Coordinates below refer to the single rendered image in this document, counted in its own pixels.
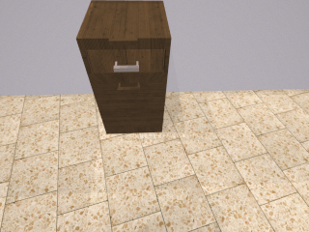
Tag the cabinet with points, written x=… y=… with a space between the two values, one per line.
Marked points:
x=146 y=21

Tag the handle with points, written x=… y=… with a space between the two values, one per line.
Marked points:
x=122 y=41
x=126 y=68
x=133 y=89

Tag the drawer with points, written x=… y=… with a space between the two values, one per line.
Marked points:
x=103 y=60

